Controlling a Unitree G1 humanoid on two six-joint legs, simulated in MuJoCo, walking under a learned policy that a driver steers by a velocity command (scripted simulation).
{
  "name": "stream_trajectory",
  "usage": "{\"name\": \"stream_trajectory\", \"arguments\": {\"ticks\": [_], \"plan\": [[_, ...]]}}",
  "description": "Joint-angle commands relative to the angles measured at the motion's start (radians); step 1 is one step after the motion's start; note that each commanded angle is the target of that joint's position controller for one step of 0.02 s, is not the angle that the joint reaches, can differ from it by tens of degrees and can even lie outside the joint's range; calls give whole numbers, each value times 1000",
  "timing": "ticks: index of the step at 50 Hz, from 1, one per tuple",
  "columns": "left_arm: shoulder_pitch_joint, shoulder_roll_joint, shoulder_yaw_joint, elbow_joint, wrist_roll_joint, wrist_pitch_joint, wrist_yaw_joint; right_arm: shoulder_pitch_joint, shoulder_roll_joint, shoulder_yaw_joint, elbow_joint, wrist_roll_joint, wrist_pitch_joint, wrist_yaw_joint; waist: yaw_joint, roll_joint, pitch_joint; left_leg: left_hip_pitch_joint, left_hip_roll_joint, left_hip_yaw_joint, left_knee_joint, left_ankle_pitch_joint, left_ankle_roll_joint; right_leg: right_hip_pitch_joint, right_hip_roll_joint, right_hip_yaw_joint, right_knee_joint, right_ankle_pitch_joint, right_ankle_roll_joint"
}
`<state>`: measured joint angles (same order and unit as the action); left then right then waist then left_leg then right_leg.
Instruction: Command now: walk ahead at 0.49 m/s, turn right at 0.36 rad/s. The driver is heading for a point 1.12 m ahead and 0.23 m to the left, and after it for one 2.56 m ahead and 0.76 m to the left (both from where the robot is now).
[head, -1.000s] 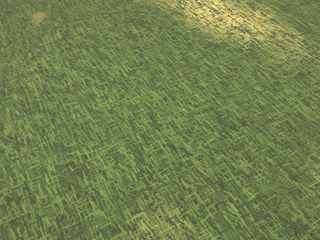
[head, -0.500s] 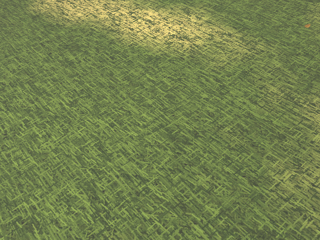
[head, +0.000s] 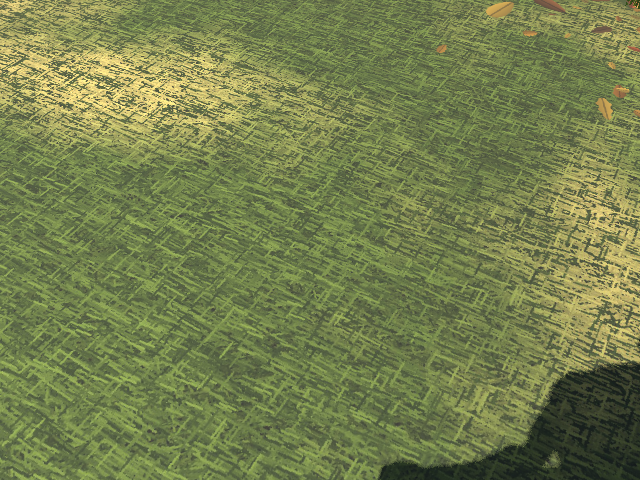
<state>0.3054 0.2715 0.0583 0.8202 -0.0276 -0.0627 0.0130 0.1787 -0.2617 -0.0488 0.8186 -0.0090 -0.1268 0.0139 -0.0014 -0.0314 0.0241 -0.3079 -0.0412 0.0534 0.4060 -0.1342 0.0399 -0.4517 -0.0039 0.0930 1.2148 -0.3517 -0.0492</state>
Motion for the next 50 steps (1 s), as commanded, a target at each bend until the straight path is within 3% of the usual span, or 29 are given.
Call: {"name": "stream_trajectory", "arguments": {"ticks": [1, 5, 8, 11, 13, 15, 16, 17, 18, 19, 20, 21, 22, 24, 26, 30, 33, 37, 39, 40, 41, 42, 43, 44, 45, 46, 47, 48, 50], "plan": [[47, 18, 6, -62, 0, -4, -5, 48, -77, -18, -10, 1, -16, 9, 12, 93, -41, 148, 272, -285, -255, 46, 191, -161, -101, 29, -38, 51, 0], [-101, 12, -11, -129, 30, -16, -9, 87, -131, -30, 19, 20, -10, 5, -3, 64, -2, 142, 269, -225, -297, 144, 221, -224, -134, -21, -281, 185, 24], [-213, 9, -22, -156, 23, -34, -21, 123, -157, -32, 26, 32, 10, -1, -36, 80, 13, 109, 218, -159, -276, 156, 184, -133, -90, -66, -504, 316, 42], [-294, 35, -18, -185, 10, -44, -32, 195, -176, -33, 49, 42, 23, -3, -62, 107, 12, 143, 242, -193, -231, 110, 166, -71, -53, -73, -615, 342, 53], [-298, 70, -7, -196, 6, -53, -38, 203, -180, -33, 53, 45, 33, -8, -42, 125, 3, 179, 268, -240, -186, 56, 142, -18, -41, -60, -682, 308, 36], [-189, 109, 17, -166, 9, -59, -33, 191, -180, -31, 51, 41, 43, -13, 30, 127, -45, 162, 242, -234, -66, 109, 106, 166, -18, -80, -744, 267, 9], [-48, 159, 41, -133, 17, -61, -23, 186, -140, -17, 42, 31, 42, -13, 95, 99, -130, 89, 180, -188, 124, 134, 71, 370, -66, -40, -745, 264, -26], [132, 247, 64, -116, 34, -54, -10, 185, -53, 12, 4, 0, 37, -13, 154, -79, -293, -107, 91, -109, 477, -140, 23, 644, -295, 189, -740, 259, -88], [156, 279, 68, -103, 48, -44, -20, 304, 4, 25, -14, 40, 21, -14, 90, -345, -373, -405, 3, -118, 747, -461, 0, 811, -452, 598, -882, 45, -213], [116, 174, 44, -112, 39, -50, -26, 271, -109, -4, 6, 62, 21, -19, 101, -188, -271, -481, 56, -198, 873, -404, 2, 715, -419, 575, -921, -40, -191], [53, 120, 27, -118, 26, -54, -28, 202, -139, -17, -10, 63, 25, -20, 86, -124, -169, -501, 91, -191, 880, -303, 11, 602, -385, 409, -928, 12, -157], [-19, 89, 16, -121, 27, -56, -33, 176, -122, -19, -9, 52, 35, -24, 52, -63, -122, -453, 128, -179, 853, -223, 2, 495, -336, 293, -954, 114, -137], [-65, 62, 11, -117, 29, -57, -36, 161, -109, -23, -13, 41, 45, -23, 27, -68, -75, -429, 152, -178, 808, -168, -4, 421, -297, 201, -987, 180, -128], [-92, 53, 15, -99, 38, -67, -34, 163, -74, -24, -21, 43, 68, -13, -3, -84, -48, -364, 172, -166, 784, -105, -12, 340, -261, 76, -1035, 299, -122], [-76, 73, 25, -77, 39, -75, -26, 139, -55, -24, -42, 40, 82, -9, -11, -50, -29, -390, 175, -169, 760, -54, -20, 334, -264, -3, -1055, 406, -133], [-57, 104, 37, -43, 43, -64, -6, 42, -44, -22, -91, 32, 87, 1, 1, -23, 21, -440, 161, -164, 566, 85, -34, 355, -261, -128, -1067, 498, -131], [-69, 139, 44, -41, 37, -46, 12, -65, -22, -11, -139, 15, 82, 24, 27, -23, 41, -346, 136, -63, 369, 190, -31, 324, -237, -248, -1019, 654, -105], [-48, 183, 56, -31, 8, -18, 24, -114, -54, -24, -198, 16, 91, 51, 32, -54, 3, -282, 98, -7, 262, 103, 4, 422, -271, -274, -905, 771, -77], [-74, 208, 66, -42, -8, -2, 32, -42, -96, -45, -199, 13, 94, 54, -15, -74, -49, -181, 43, 33, 225, 6, 44, 452, -272, -281, -757, 935, -53], [-89, 204, 66, -49, -13, 7, 33, 62, -132, -66, -176, 14, 92, 51, -72, -50, -102, -51, 3, 48, 143, 52, 72, 436, -241, -299, -601, 936, -28], [-56, 177, 56, -50, -4, 6, 29, 159, -194, -93, -154, 11, 91, 31, -114, 24, -163, 142, -3, -1, 60, 260, 110, 334, -175, -313, -373, 756, 27], [25, 51, 17, -81, 67, 0, 19, 159, -302, -110, -162, 7, 98, 5, -26, 288, -238, 425, 245, -316, 164, 786, 206, 2, -65, -299, -34, -150, 89], [102, 75, 6, -98, 51, -14, 4, 128, -323, -101, -222, -13, 89, 12, -6, 308, -459, 598, 445, -762, 69, 693, 434, -196, 69, -79, 243, -410, 119], [0, 155, 26, -101, 20, -17, -3, 112, -249, -86, -241, -5, 90, 22, -70, 125, -448, 543, 393, -672, 5, 556, 384, -235, 16, 24, 260, -301, 100], [-73, 151, 23, -130, 11, -13, 1, 57, -205, -74, -241, 12, 88, 20, -51, 84, -325, 430, 342, -560, -12, 429, 328, -270, -10, 6, 197, -200, 88], [-86, 137, 22, -117, 26, -1, 17, 13, -172, -65, -241, 26, 92, 14, -20, 16, -234, 300, 291, -487, -29, 352, 277, -257, -48, 3, 121, -136, 94], [-87, 148, 28, -122, 36, 13, 28, -20, -153, -59, -248, 27, 98, 8, 7, 40, -196, 189, 262, -451, -51, 317, 258, -207, -65, 10, 56, -98, 96], [-77, 150, 32, -125, 38, 28, 29, -34, -154, -58, -256, 13, 103, 4, 29, 69, -180, 105, 237, -431, -72, 292, 244, -144, -63, 6, 19, -76, 93], [-63, 119, 26, -124, 43, 40, 33, -40, -169, -64, -260, 0, 104, -3, 41, 94, -179, 38, 207, -394, -79, 339, 238, -96, -40, -12, -68, -55, 102]]}}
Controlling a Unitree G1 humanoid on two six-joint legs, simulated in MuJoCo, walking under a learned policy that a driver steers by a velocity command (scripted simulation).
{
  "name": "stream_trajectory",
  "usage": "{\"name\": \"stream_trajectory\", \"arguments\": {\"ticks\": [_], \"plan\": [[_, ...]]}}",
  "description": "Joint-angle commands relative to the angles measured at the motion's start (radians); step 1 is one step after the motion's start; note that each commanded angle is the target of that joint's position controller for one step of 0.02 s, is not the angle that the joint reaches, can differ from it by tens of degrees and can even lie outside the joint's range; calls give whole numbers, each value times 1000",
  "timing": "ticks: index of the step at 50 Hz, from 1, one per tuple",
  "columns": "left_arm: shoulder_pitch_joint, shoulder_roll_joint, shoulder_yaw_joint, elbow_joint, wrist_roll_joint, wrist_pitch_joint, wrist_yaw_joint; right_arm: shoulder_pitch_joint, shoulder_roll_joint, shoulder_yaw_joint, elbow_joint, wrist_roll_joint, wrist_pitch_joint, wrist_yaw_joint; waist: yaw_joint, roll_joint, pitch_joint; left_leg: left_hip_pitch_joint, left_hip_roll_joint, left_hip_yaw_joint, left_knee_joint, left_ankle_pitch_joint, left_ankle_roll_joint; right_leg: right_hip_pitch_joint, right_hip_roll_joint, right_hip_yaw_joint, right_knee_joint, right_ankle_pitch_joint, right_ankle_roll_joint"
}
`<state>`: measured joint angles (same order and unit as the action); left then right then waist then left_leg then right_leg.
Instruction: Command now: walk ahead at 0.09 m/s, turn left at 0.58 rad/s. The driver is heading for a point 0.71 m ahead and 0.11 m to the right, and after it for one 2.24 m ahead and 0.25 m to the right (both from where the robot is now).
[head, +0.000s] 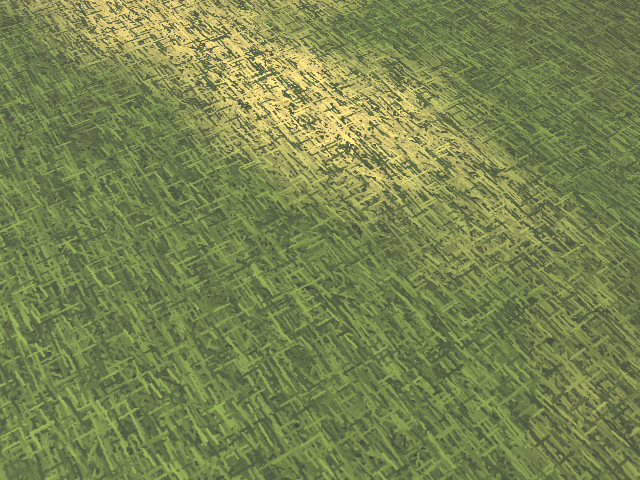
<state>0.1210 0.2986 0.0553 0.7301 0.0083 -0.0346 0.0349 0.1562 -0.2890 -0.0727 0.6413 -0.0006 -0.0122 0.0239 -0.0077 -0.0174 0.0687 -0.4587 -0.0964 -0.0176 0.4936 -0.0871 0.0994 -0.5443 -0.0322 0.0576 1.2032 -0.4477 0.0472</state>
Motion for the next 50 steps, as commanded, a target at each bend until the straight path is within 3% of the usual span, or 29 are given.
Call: {"name": "stream_trajectory", "arguments": {"ticks": [1, 4, 7, 11, 14, 15, 16, 17, 18, 19, 21, 25, 27, 28, 30, 31, 32, 33, 36, 39, 41, 42, 43, 44, 45, 46, 47, 48, 50], "plan": [[114, 81, 25, -35, 9, 14, 15, -8, -152, -44, -82, -7, -9, -19, 43, 82, -229, 182, 255, -317, -164, 300, 177, -1, -3, 22, -99, 51, 12], [72, 72, 22, -47, 7, 24, 21, 1, -166, -49, -87, 4, 8, -41, 25, 97, -242, 184, 240, -347, -169, 116, 159, -17, 11, 40, -196, 106, 30], [65, 66, 18, -41, -1, 32, 17, -24, -132, -34, -96, -3, 20, -52, 13, 131, -227, 158, 229, -335, -181, -108, 127, 10, -6, 32, -278, 169, 33], [56, 37, 5, -45, -1, 21, 0, -2, -60, 2, -62, -30, 17, -38, -13, 153, -211, 119, 241, -306, -172, -177, 121, 171, -28, 3, -431, 150, 16], [79, 29, 2, -37, 1, 11, -19, 20, -41, 20, -23, -29, 9, -25, 9, 133, -151, 87, 209, -264, -134, -271, 58, 325, 2, -39, -702, 253, -31], [63, 75, 8, -56, 15, 9, -19, 47, -50, 19, -15, -29, 2, -27, -9, 95, -128, 84, 178, -247, -91, -289, 10, 334, -47, 30, -735, 344, -59], [37, 157, 24, -79, 17, 10, -16, 99, -72, 10, -17, -38, -4, -30, -69, -34, -112, 66, 103, -179, -11, -319, -30, 321, -124, 121, -736, 482, -107], [34, 151, 33, -60, 6, 12, -19, 69, -66, 7, -22, -34, -9, -34, -67, -167, -96, 142, 46, -57, 29, -241, -73, 204, -132, 179, -799, 332, -156], [25, 112, 23, -73, 5, 10, -23, 13, -83, 1, -31, -30, -8, -40, -46, -164, -74, 186, 50, -43, 60, -189, -85, 148, -133, 215, -839, 257, -161], [26, 97, 20, -74, 3, 9, -23, -18, -72, -2, -39, -25, -3, -45, -37, -166, -77, 211, 56, -32, 66, -163, -82, 138, -128, 226, -841, 239, -148], [39, 124, 31, -90, -6, 7, -21, -17, -59, -7, -44, -25, 10, -48, -24, -162, -75, 208, 58, -19, 80, -157, -72, 150, -116, 237, -822, 249, -142], [67, 121, 41, -130, -16, 23, -8, -11, -41, -21, -54, -17, 7, -43, -6, -97, -104, 219, 82, -13, 70, -138, -51, 149, -76, 245, -740, 284, -144], [65, 105, 41, -156, -21, 31, -7, 7, -56, -33, -52, -16, 8, -41, -2, -4, -115, 252, 139, -66, 8, -137, -19, 100, -20, 192, -651, 254, -115], [67, 89, 38, -168, -23, 35, -7, 31, -71, -39, -47, -17, 9, -42, -1, 73, -125, 288, 205, -139, -49, -127, 21, 51, 23, 136, -565, 210, -88], [77, 80, 39, -184, -19, 40, -17, 39, -108, -45, -49, -18, 3, -48, 4, 253, -155, 338, 459, -389, -153, 40, 177, -40, 60, 7, -281, -52, -42], [54, 109, 51, -192, -18, 44, -22, 57, -103, -40, -55, -22, -6, -55, -20, 204, -158, 340, 524, -429, -164, 169, 235, -88, 30, 18, -83, -166, -26], [60, 112, 59, -187, -24, 52, -25, 40, -106, -38, -59, -21, -11, -61, -6, 124, -158, 330, 521, -385, -153, 219, 233, -104, 12, 34, 24, -166, -17], [75, 91, 53, -179, -30, 61, -25, -3, -114, -40, -60, -11, -12, -64, 16, 92, -143, 311, 475, -294, -154, 195, 190, -97, -16, 38, -3, -118, -13], [55, 40, 29, -185, -28, 74, -35, -62, -143, -49, -50, -4, 5, -63, 12, 138, -139, 240, 355, -67, -139, 212, 111, 50, -26, -55, -219, -11, -11], [62, 62, 35, -199, -34, 73, -57, -34, -159, -55, -31, 10, 23, -60, 2, 179, -183, 276, 368, -12, -89, 197, 95, 164, 6, -113, -448, 76, -28], [140, 77, 50, -172, -25, 76, -57, -15, -137, -49, -15, 28, 28, -59, 33, 143, -193, 225, 348, 40, 14, 66, 27, 310, 63, -153, -665, 225, -70], [160, 127, 67, -176, -18, 73, -48, 33, -94, -41, 2, 18, 30, -55, 22, 7, -156, 88, 289, 121, 177, -108, -57, 409, 9, -20, -764, 377, -115], [164, 271, 93, -221, -10, 67, -32, 36, -35, -20, -45, -39, 31, -50, -17, -337, -130, -233, 148, 173, 523, -579, -168, 518, -295, 425, -802, 741, -262], [183, 266, 85, -238, 30, 44, -44, -92, -89, -33, -76, -27, 17, -57, 79, -249, -198, -288, 94, -16, 693, -615, -171, 445, -369, 522, -852, 749, -407], [146, 226, 72, -230, 42, 26, -50, -105, -115, -40, -64, 2, 19, -62, 59, -152, -170, -294, 118, -43, 744, -528, -156, 415, -325, 431, -861, 628, -375], [85, 177, 58, -225, 22, 19, -46, -75, -119, -43, -35, 5, 25, -68, 22, -103, -148, -289, 140, -46, 721, -431, -148, 397, -266, 343, -849, 552, -310], [40, 119, 38, -226, 4, 20, -38, -45, -110, -42, 0, -3, 33, -73, 3, -79, -158, -259, 160, -52, 700, -358, -156, 392, -224, 276, -836, 537, -263], [7, 82, 20, -222, -1, 19, -32, -7, -97, -39, 22, -9, 39, -71, -19, -93, -169, -181, 161, -44, 692, -286, -168, 349, -192, 208, -836, 589, -247], [-1, 17, -6, -200, 14, 11, -26, 40, -61, -27, 59, 2, 41, -58, -37, -94, -195, -60, 165, -37, 620, -198, -182, 327, -150, 114, -849, 602, -228]]}}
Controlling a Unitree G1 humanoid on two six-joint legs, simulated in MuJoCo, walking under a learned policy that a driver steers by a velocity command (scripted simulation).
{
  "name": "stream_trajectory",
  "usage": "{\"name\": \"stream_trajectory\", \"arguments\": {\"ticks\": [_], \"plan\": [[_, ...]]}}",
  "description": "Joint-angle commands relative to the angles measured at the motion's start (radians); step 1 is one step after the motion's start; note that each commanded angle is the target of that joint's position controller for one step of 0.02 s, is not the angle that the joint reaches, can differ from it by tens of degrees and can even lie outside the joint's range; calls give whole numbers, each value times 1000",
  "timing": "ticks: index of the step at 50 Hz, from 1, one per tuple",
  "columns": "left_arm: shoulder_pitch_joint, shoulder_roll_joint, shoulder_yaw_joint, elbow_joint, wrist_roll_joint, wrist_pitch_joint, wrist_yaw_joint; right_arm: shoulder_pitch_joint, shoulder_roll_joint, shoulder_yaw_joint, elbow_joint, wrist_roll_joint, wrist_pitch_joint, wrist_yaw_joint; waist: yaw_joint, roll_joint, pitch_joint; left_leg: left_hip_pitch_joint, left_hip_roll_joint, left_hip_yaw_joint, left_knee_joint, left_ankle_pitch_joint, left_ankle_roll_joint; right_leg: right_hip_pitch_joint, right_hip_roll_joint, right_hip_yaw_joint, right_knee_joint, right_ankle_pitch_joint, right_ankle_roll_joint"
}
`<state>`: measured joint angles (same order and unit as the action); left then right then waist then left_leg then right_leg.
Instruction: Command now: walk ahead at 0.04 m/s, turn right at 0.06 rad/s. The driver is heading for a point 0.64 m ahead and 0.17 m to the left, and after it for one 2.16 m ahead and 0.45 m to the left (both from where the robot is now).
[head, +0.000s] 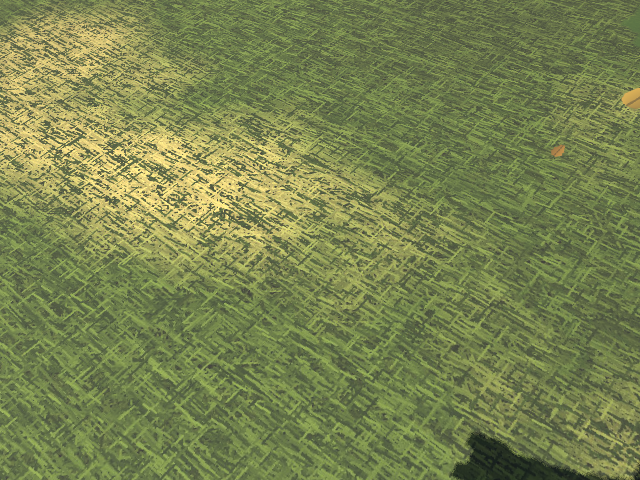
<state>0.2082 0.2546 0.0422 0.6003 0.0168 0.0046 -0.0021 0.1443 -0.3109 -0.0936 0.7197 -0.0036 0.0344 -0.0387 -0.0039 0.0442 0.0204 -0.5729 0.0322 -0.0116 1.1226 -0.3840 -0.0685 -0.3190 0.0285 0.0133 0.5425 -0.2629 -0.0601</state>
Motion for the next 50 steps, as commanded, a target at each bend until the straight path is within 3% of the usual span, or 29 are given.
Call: {"name": "stream_trajectory", "arguments": {"ticks": [1, 2, 4, 6, 8, 14, 18, 22, 24, 25, 26, 27, 28, 29, 30, 31, 32, 33, 34, 36, 38, 41, 44, 48, 50], "plan": [[-56, 52, 6, -49, 8, -31, 14, 61, -25, 2, -7, 10, -8, 13, -26, -153, -156, 77, 40, -32, -99, 128, -16, 126, -196, 135, -216, 271, -113], [-22, 85, 18, -37, 6, -30, 17, 25, -26, 7, -16, 16, -11, 20, 9, -169, -130, 64, 35, -16, -168, 140, -11, 148, -200, 154, -259, 76, -116], [40, 173, 48, -13, 3, -29, 24, -61, -65, 3, -54, 28, -20, 24, 64, -196, -55, -42, 27, -22, -222, 108, 9, 215, -271, 274, -346, -166, -150], [75, 175, 55, 9, 0, -38, 28, -74, -79, 0, -60, 33, -34, 24, 79, -168, -11, -137, 33, -63, -253, 84, 33, 299, -327, 332, -384, -223, -167], [94, 161, 58, 32, -10, -55, 30, -58, -68, -2, -51, 30, -49, 24, 80, -139, 8, -199, 38, -99, -257, 89, 50, 362, -351, 327, -406, -208, -169], [74, 150, 72, 73, -16, -88, 21, -36, -26, 3, -40, 28, -67, 44, 63, -115, 9, -193, 64, -66, -288, 176, 52, 364, -330, 157, -446, -77, -150], [87, 173, 87, 101, -21, -91, 12, -88, -8, 17, -71, 30, -70, 63, 79, -118, 25, -147, 74, -21, -368, 215, 60, 327, -325, 40, -440, 3, -141], [99, 202, 97, 127, -35, -87, 1, -129, -17, 24, -105, 33, -68, 82, 85, -131, 41, -68, 65, 30, -435, 189, 93, 304, -331, -46, -399, 42, -119], [97, 219, 101, 136, -44, -80, -1, -126, -31, 21, -118, 33, -65, 89, 69, -132, 44, -15, 48, 61, -459, 152, 127, 304, -344, -72, -357, 81, -102], [77, 230, 102, 136, -48, -76, 0, -88, -42, 15, -113, 31, -64, 91, 35, -131, 27, 68, 18, 94, -491, 147, 147, 282, -335, -107, -291, 196, -84], [56, 234, 100, 134, -52, -72, 3, 1, -63, -1, -89, 28, -63, 89, -22, -122, -21, 228, -36, 139, -535, 167, 170, 230, -306, -166, -153, 382, -54], [78, 199, 85, 135, -45, -72, 5, 164, -129, -38, -39, 32, -59, 80, -90, -78, -119, 478, -89, 141, -558, 167, 205, 141, -244, -233, 92, 517, -13], [72, 136, 56, 103, -5, -75, 7, 346, -237, -73, -10, 40, -52, 59, -157, 103, -201, 748, 107, -183, -620, 96, 289, -136, -176, -258, 481, 172, 62], [96, 56, 28, 38, 4, -106, 6, 309, -322, -68, -46, 35, -72, 62, -70, 269, -293, 918, 305, -781, -818, -159, 458, -481, 3, -60, 753, -358, 107], [-3, 168, 49, 37, -43, -133, -2, 289, -229, -44, -58, 32, -89, 70, -130, 105, -247, 882, 319, -763, -903, -192, 435, -591, -46, 62, 830, -276, 87], [-31, 195, 54, 22, -60, -146, -8, 247, -176, -25, -57, 26, -99, 72, -101, 94, -152, 796, 293, -629, -889, -104, 404, -623, -90, 51, 793, -172, 55], [-18, 187, 52, 39, -37, -150, 0, 186, -140, -13, -71, 27, -100, 72, -60, 15, -105, 673, 248, -514, -872, 15, 369, -558, -133, 51, 724, -88, 49], [7, 181, 55, 58, -14, -146, 3, 119, -102, 0, -84, 19, -98, 69, -19, 8, -76, 568, 206, -405, -880, 124, 341, -483, -166, 52, 640, -14, 54], [37, 174, 55, 72, -14, -132, -3, 83, -79, 10, -98, 6, -101, 64, 9, 38, -69, 501, 178, -338, -903, 222, 328, -416, -184, 50, 611, 38, 58], [65, 151, 50, 96, -14, -107, -8, 77, -82, 12, -83, 0, -115, 58, 27, 36, -69, 452, 154, -230, -921, 457, 324, -375, -178, 22, 580, 104, 78], [23, 128, 41, 90, -16, -92, -6, 110, -94, 11, -55, 2, -125, 51, 15, 16, -39, 442, 135, -141, -936, 585, 301, -400, -173, 11, 503, 191, 89], [-69, 98, 26, 69, -27, -96, -15, 143, -94, 17, -24, 1, -127, 38, -21, 18, -2, 443, 96, -37, -958, 607, 238, -381, -145, -5, 288, 369, 77], [-170, 73, 13, 44, -40, -102, -36, 185, -115, 15, 5, 0, -129, 28, -66, 11, 36, 480, 117, 0, -996, 554, 200, -355, -109, -25, 118, 472, 52], [-242, 71, 8, 4, -44, -108, -68, 220, -122, 9, 41, 3, -113, 21, -83, -8, 70, 647, 175, 37, -953, 653, 195, -416, -68, -21, 7, 403, 13], [-227, 83, 13, -7, -38, -110, -81, 208, -138, 5, 41, 1, -100, 11, -57, 9, 35, 713, 189, 59, -862, 917, 184, -376, -28, -58, -3, 306, -18]]}}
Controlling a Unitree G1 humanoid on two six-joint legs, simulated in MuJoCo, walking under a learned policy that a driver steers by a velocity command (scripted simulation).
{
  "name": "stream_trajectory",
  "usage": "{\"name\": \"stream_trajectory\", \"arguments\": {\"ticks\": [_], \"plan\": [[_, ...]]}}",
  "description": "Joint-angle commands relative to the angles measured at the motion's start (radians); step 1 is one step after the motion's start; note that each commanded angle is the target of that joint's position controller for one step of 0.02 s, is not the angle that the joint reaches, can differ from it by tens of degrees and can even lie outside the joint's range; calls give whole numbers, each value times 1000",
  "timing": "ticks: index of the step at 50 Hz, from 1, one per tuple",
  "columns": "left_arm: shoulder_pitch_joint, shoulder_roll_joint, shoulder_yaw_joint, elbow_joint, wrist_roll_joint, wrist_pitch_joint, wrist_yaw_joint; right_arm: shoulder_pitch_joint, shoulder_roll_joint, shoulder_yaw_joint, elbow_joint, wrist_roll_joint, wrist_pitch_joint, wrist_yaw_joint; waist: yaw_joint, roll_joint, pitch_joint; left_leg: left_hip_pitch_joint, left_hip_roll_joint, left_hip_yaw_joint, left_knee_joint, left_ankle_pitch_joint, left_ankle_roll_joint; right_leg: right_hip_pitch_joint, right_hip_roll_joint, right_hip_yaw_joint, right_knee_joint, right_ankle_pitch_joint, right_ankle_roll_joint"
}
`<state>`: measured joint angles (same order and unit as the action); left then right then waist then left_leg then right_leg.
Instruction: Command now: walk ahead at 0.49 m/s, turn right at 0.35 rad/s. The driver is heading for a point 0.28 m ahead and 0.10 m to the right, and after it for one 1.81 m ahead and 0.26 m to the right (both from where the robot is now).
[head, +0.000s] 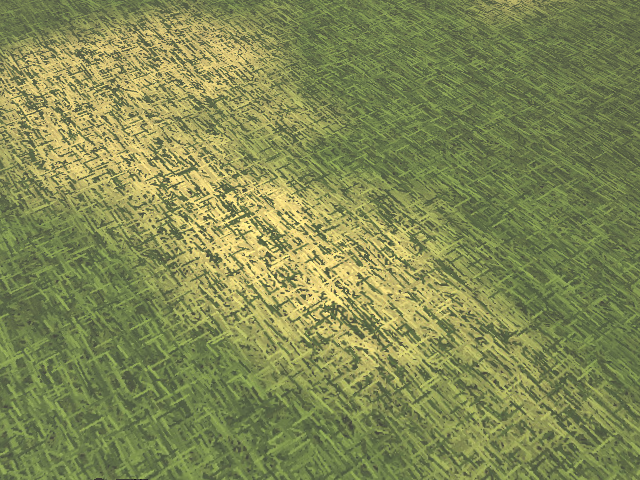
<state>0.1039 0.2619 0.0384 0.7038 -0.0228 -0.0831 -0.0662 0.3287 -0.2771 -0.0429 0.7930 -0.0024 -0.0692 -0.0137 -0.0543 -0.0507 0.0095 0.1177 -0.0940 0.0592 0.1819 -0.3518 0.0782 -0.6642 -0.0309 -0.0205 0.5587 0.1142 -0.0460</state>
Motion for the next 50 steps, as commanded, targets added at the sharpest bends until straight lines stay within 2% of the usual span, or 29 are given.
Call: {"name": "stream_trajectory", "arguments": {"ticks": [1, 3, 4, 5, 6, 7, 8, 9, 10, 12, 14, 18, 20, 22, 24, 25, 26, 27, 28, 29, 30, 31, 33, 36, 40, 45, 47, 49, 50], "plan": [[-91, 90, 23, -108, 5, -19, -18, 19, -185, -50, -37, -1, 12, -22, 14, 129, 5, 55, 316, -2, 153, 1085, 29, 15, 62, -55, -4, -135, -49], [95, 159, 54, -76, 6, -9, -9, -5, -211, -55, -53, -8, 33, -36, 113, 160, -116, 50, 301, 17, 433, 1341, 14, 239, 125, -85, -1, -223, -98], [251, 205, 75, -54, 8, -7, 6, -39, -211, -51, -71, -6, 31, -38, 207, 120, -195, -130, 273, 40, 682, 1188, -9, 526, 80, 6, -57, -135, -149], [357, 304, 101, -43, 16, -4, 16, 69, -99, -17, -114, -26, 9, -25, 165, -123, -345, -610, 108, 16, 1139, 441, -98, 998, -198, 482, -15, -194, -345], [357, 250, 87, -39, 1, -4, 22, 72, -97, 0, -107, -24, -30, 1, 162, -135, -463, -811, -10, -162, 1296, -196, -99, 1136, -295, 857, -176, -308, -416], [315, 204, 75, -47, 3, 3, 34, -32, -154, -16, -145, 22, -60, 23, 181, -62, -323, -911, 65, -227, 1297, -125, -72, 1047, -261, 726, -225, -400, -346], [245, 181, 67, -64, 5, 7, 39, -98, -154, -9, -170, 32, -76, 30, 150, 34, -190, -914, 114, -207, 1210, -47, -57, 871, -231, 606, -255, -383, -308], [183, 162, 59, -79, 5, 9, 39, -126, -144, -10, -175, 13, -81, 26, 105, 112, -89, -880, 144, -180, 1108, -16, -60, 701, -189, 527, -282, -288, -284], [144, 142, 51, -94, 14, 8, 41, -111, -149, -18, -175, -5, -72, 21, 65, 105, -48, -814, 172, -173, 1043, 12, -71, 585, -154, 462, -311, -194, -275], [107, 142, 51, -103, 16, 8, 47, -63, -133, -16, -171, -16, -47, 15, 23, 41, -27, -744, 190, -149, 963, 34, -107, 448, -113, 398, -344, -91, -281], [114, 164, 56, -91, 13, 6, 57, -82, -107, -5, -181, -23, -33, 6, 22, 23, -13, -707, 188, -114, 837, 89, -144, 348, -79, 314, -345, -1, -271], [182, 193, 66, -58, -2, 23, 74, -248, -63, 14, -215, -15, -36, 8, 101, -15, -23, -592, 122, -87, 498, 392, -168, 293, -3, 246, -299, -117, -193], [224, 198, 68, -43, -7, 33, 76, -294, -80, 8, -227, 3, -42, 14, 126, -34, -38, -565, 96, -104, 415, 428, -167, 344, -24, 301, -265, -192, -177], [239, 188, 66, -39, -10, 39, 78, -300, -111, -7, -232, 10, -50, 21, 120, -51, -46, -555, 94, -139, 349, 384, -150, 422, -53, 378, -205, -263, -159], [222, 183, 66, -43, -4, 43, 79, -254, -138, -26, -223, 15, -58, 24, 81, -76, -49, -497, 95, -145, 317, 304, -112, 461, -78, 440, -135, -284, -135], [213, 161, 60, -48, 0, 44, 78, -186, -150, -38, -205, 13, -62, 21, 42, -79, -66, -404, 98, -132, 285, 287, -84, 450, -57, 436, -76, -279, -111], [214, 109, 42, -59, 7, 40, 73, -81, -185, -53, -196, -1, -68, 14, -11, -42, -145, -223, 184, -199, 286, 250, -33, 393, -8, 386, 95, -296, -75], [307, 28, 17, -76, 7, 31, 70, 40, -262, -71, -183, -26, -65, 8, -9, 174, -293, 110, 410, -515, 253, 125, 89, 155, 112, 243, 424, -533, -7], [365, 61, 14, -87, -13, 23, 71, 114, -272, -83, -137, -11, -51, 22, 3, 408, -327, 195, 526, -903, 137, -164, 186, -76, 113, 184, 658, -715, 22], [318, 145, 34, -65, -20, 25, 73, 75, -185, -62, -151, 1, -49, 24, -23, 257, -202, 105, 485, -843, 100, -293, 159, -141, 63, 216, 751, -630, 30], [223, 165, 39, -80, -9, 28, 73, 33, -149, -51, -151, 1, -41, 22, -29, 172, -100, -5, 440, -683, 102, -204, 125, -148, 35, 179, 765, -548, 33], [165, 154, 38, -97, 5, 27, 73, -6, -128, -42, -151, -7, -37, 22, -18, 125, -41, -109, 394, -566, 91, -64, 116, -126, 12, 164, 726, -492, 32], [148, 123, 37, -107, 6, 25, 66, -41, -97, -30, -137, -14, -39, 22, 23, 159, 2, -224, 332, -427, 51, 106, 112, -55, -30, 154, 633, -434, 29], [137, 80, 23, -105, 12, 29, 59, -31, -109, -34, -105, 2, -45, 24, 39, 165, 0, -250, 316, -326, 9, 257, 139, -30, -45, 106, 500, -404, 40], [8, 42, 0, -132, 21, 11, 49, -6, -155, -43, -68, 18, -31, 21, 5, 132, 13, -267, 293, -232, -12, 360, 137, 30, -50, 59, 216, -234, 53], [-111, 71, 8, -160, 5, -13, 30, 70, -190, -50, -25, 35, -7, 17, -23, 143, 28, -251, 308, -255, 34, 342, 114, 161, 6, 47, 2, -147, 57], [-85, 98, 21, -157, 3, -21, 28, 68, -200, -54, -18, 36, 3, 12, 13, 152, 15, -231, 323, -286, 82, 342, 90, 242, 15, 51, -59, -173, 35], [81, 153, 54, -110, 13, -24, 41, 61, -172, -44, -20, 30, 6, 10, 104, 132, -79, -289, 252, -236, 273, 465, 41, 522, 16, 41, -109, -182, -10], [250, 221, 75, -92, 34, -22, 55, 39, -110, -20, -49, 10, 0, 12, 184, 45, -219, -447, 187, -186, 555, 301, -3, 785, -158, 204, -84, -185, -76]]}}
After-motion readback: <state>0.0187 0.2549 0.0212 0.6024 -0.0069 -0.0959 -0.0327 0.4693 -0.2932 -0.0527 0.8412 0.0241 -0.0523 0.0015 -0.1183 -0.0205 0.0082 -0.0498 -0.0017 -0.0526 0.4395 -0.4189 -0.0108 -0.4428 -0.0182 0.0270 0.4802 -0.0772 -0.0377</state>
